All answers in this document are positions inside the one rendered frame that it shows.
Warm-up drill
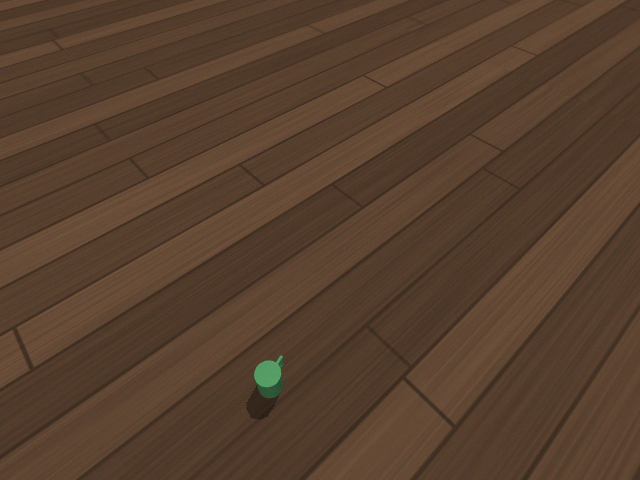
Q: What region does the mug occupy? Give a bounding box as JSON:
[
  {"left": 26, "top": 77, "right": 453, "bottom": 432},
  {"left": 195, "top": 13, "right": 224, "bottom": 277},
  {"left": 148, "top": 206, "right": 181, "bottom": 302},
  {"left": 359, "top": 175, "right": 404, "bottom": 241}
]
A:
[{"left": 254, "top": 355, "right": 284, "bottom": 398}]

